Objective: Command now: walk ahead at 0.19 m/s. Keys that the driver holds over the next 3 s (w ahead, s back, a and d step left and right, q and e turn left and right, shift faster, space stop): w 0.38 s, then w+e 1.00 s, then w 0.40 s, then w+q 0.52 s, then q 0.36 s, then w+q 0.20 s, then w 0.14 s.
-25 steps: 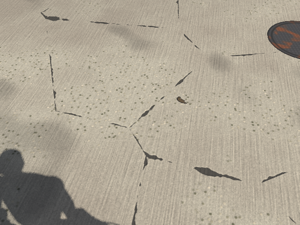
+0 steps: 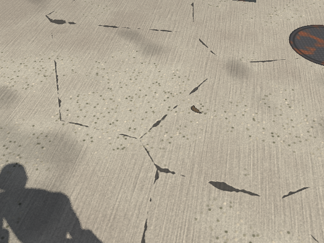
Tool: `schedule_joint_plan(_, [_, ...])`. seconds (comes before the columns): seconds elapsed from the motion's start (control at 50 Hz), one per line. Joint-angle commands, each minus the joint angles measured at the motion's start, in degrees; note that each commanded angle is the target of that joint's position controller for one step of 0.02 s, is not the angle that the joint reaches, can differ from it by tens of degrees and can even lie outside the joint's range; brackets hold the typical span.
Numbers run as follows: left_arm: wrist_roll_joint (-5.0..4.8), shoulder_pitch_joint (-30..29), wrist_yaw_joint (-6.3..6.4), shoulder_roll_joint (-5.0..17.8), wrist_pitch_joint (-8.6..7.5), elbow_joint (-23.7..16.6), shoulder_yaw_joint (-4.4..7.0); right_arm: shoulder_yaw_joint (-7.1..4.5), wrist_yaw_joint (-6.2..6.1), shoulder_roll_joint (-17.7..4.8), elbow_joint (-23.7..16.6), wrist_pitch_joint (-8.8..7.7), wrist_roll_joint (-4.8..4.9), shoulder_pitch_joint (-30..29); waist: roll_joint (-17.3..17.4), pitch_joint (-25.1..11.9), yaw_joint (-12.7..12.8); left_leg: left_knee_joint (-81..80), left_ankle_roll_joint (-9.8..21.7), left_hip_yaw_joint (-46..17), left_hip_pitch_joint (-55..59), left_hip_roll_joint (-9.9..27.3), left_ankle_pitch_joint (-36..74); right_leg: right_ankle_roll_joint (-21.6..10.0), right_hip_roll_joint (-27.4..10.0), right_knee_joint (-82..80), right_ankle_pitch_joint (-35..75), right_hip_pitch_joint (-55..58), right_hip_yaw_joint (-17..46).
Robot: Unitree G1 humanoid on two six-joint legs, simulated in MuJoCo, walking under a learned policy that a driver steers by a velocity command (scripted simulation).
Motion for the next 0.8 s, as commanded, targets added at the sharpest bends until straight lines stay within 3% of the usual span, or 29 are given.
schedule_joint_plan(0.02, [-0.43,7.6,0.48,12.2,-1.25,-1.2,2.86,-0.40,0.22,-3.7,-5.9,-2.41,1.11,-6.3,-11.2,9.9,4.6,14.3,2.1,3.7,-18.8,-1.4,-8.0,-11.7,-19.2,-22.1,-32.8,-3.1,30.4])
schedule_joint_plan(0.04, [0.00,7.6,0.60,12.2,-2.21,-1.6,2.92,-0.47,0.63,-3.9,-7.1,-3.47,1.68,-8.3,-11.1,11.3,4.8,19.6,3.1,1.4,-24.8,0.5,-10.1,-13.7,-22.0,-23.3,-29.1,-1.1,34.1])
schedule_joint_plan(0.06, [0.15,6.7,0.68,11.6,-2.96,-2.0,2.76,-0.66,1.08,-4.4,-7.6,-4.38,1.86,-8.7,-8.9,10.8,4.1,21.1,4.1,0.2,-28.5,2.0,-10.1,-14.0,-23.0,-22.8,-24.8,1.7,34.4])
schedule_joint_plan(0.1, [-0.45,3.5,0.68,10.8,-3.70,-3.4,2.61,-1.06,1.90,-5.0,-7.4,-5.74,1.60,-7.7,-5.7,8.0,2.4,14.7,5.0,0.3,-26.1,3.5,-6.1,-11.1,-20.7,-20.9,-14.5,3.3,27.1])
schedule_joint_plan(0.14, [-0.97,2.8,0.43,11.3,-3.31,-3.4,2.82,-1.21,2.68,-4.3,-6.5,-6.04,1.30,-5.7,-6.9,4.3,1.4,7.5,4.1,4.2,-14.7,1.0,-0.8,-8.5,-16.2,-19.3,-7.7,-1.4,17.9])
schedule_joint_plan(0.18, [-1.51,1.6,0.23,12.0,-2.84,-3.6,3.02,-1.45,3.20,-3.5,-4.6,-5.68,1.52,-0.1,-6.0,2.5,-2.1,0.9,3.2,8.2,0.2,-2.3,8.5,-6.8,-13.2,-15.7,-7.4,-11.0,12.0])
schedule_joint_plan(0.22, [-0.90,1.1,0.00,9.6,-3.10,-4.1,2.19,-2.44,2.72,-4.6,-1.7,-4.92,1.51,8.4,-3.1,0.5,-6.2,-1.5,3.1,9.6,12.7,-4.8,7.1,-4.7,-10.2,-7.1,-6.4,-18.9,9.1])
schedule_joint_plan(0.24, [-0.44,-0.9,-0.46,6.1,-3.71,-5.2,0.99,-3.27,2.23,-7.5,-1.0,-5.23,1.43,15.1,5.4,-1.2,-9.5,-8.7,6.4,-3.4,19.5,3.8,0.9,-1.0,-6.0,11.4,-1.1,-25.4,3.1])
schedule_joint_plan(0.26, [-0.38,0.1,-0.57,1.8,-4.92,-7.7,0.11,-4.33,2.83,-14.8,-0.7,-5.82,0.28,20.6,19.3,-4.4,-8.3,-19.9,15.7,-33.6,24.9,19.1,-8.0,1.4,0.3,32.0,-12.8,-37.3,-0.9])
schedule_joint_plan(0.28, [-2.27,-1.0,-0.55,5.8,-5.76,-8.7,0.90,-3.31,3.62,-12.7,-0.7,-6.71,-0.85,18.1,12.9,-1.6,-6.5,-24.5,20.3,-44.7,20.1,22.8,-21.6,0.2,-2.4,41.4,-12.9,-42.4,5.0])
schedule_joint_plan(0.3, [-2.93,-2.9,-0.67,8.5,-6.25,-9.7,1.29,-2.21,4.06,-10.1,-2.9,-7.28,-0.32,11.2,7.3,4.3,-4.3,-24.5,18.7,-38.3,15.3,21.4,-22.0,-1.2,-5.9,43.8,-6.2,-46.0,5.8])
schedule_joint_plan(0.34, [-1.01,-1.2,-0.39,8.8,-6.21,-8.1,1.68,-0.86,4.67,-7.9,-5.9,-7.25,-0.10,2.1,3.3,4.9,-0.6,-24.1,13.9,-22.7,8.2,15.0,-5.8,-1.0,-9.8,38.4,4.8,-39.9,5.0])
schedule_joint_plan(0.38, [-0.17,-1.2,-0.73,8.7,-5.44,-7.7,2.06,-0.14,4.44,-6.5,-5.5,-6.71,-0.66,3.3,4.9,3.7,-0.3,-24.6,11.5,-11.8,4.9,10.4,7.7,0.5,-10.8,33.4,10.6,-33.6,3.0])
schedule_joint_plan(0.46, [0.02,-7.6,-1.49,6.0,-4.21,-9.9,1.31,-0.05,2.93,-7.8,-3.4,-6.34,-1.10,9.0,3.2,3.4,-2.0,-24.4,11.2,-1.9,7.4,9.1,28.5,2.1,-9.7,25.4,18.4,-36.2,1.4])
schedule_joint_plan(0.56, [-0.84,-17.6,-2.60,4.7,-4.15,-14.2,0.13,0.04,1.70,-8.9,-3.3,-6.09,-0.93,10.2,2.9,4.9,-4.1,-26.7,9.1,5.3,8.3,9.0,27.4,1.8,-6.7,9.7,27.3,-32.1,0.3])
schedule_joint_plan(0.62, [-0.78,-22.0,-3.80,4.3,-4.23,-16.6,-0.46,-0.06,1.77,-9.0,-2.5,-5.74,-0.44,11.9,2.3,6.4,-4.9,-24.8,9.2,7.9,13.2,10.7,30.9,0.5,-6.0,5.9,25.0,-32.6,-1.0])
schedule_joint_plan(0.66, [-0.66,-23.5,-4.75,4.6,-4.57,-18.1,-0.55,-0.32,1.75,-9.8,-2.8,-5.18,-0.50,11.3,2.7,6.2,-3.9,-20.6,9.1,9.6,16.5,12.0,41.7,-1.5,-4.9,4.6,19.9,-31.3,-3.2])
schedule_joint_plan(0.68, [-0.56,-22.8,-5.15,5.5,-4.75,-18.5,-0.24,-0.55,1.61,-10.9,-3.4,-4.88,-0.56,10.4,3.6,4.7,-2.7,-16.7,8.7,10.7,17.6,12.2,52.4,-2.6,-3.4,4.5,16.5,-28.1,-5.2])
schedule_joint_plan(0.7, [-0.31,-20.8,-5.44,6.8,-4.75,-18.4,0.37,-0.85,1.36,-12.1,-4.1,-4.49,-0.50,9.7,5.1,2.1,-1.0,-11.4,8.4,11.2,18.7,12.5,64.7,-3.8,-1.2,5.3,12.5,-23.5,-7.4])
schedule_joint_plan(0.72, [-0.48,-14.2,-5.62,9.0,-4.72,-17.1,1.55,-1.08,1.12,-13.1,-4.9,-3.94,-0.78,8.8,6.7,-2.2,2.7,-2.0,8.0,11.8,17.9,12.5,73.5,-5.3,1.0,5.4,10.3,-15.1,-8.5])
schedule_joint_plan(0.74, [-0.87,-3.6,-5.30,12.5,-4.57,-14.6,3.33,-1.08,1.11,-13.8,-6.1,-3.86,-0.73,7.0,6.2,-7.7,8.1,11.4,6.6,12.7,11.1,11.1,71.9,-7.9,1.6,1.7,14.1,0.4,-6.3])
schedule_joint_plan(0.76, [-0.52,6.3,-3.97,18.2,-3.81,-12.9,4.96,-0.36,1.41,-12.5,-8.3,-4.91,-1.58,6.9,-3.0,-15.7,10.4,31.2,4.3,13.3,-5.4,7.0,46.2,-12.3,-9.8,1.2,15.8,20.2,12.0])
schedule_joint_plan(0.78, [-0.37,6.4,-4.05,20.3,-3.83,-13.7,4.96,2.16,3.42,-4.8,-9.7,-7.27,-1.09,12.7,-15.3,-25.0,4.6,50.6,1.8,4.4,-27.3,-6.2,-8.8,-24.8,-24.8,-9.2,3.9,37.7,47.5])
schedule_joint_plan(0.8, [0.26,7.3,-3.68,15.5,-3.74,-12.8,3.83,0.50,4.48,-10.6,-10.9,-9.85,0.86,5.9,-9.0,-22.3,7.8,52.6,4.3,-4.9,-33.9,-3.1,-7.3,-21.1,-21.9,-13.2,-0.2,36.4,45.5])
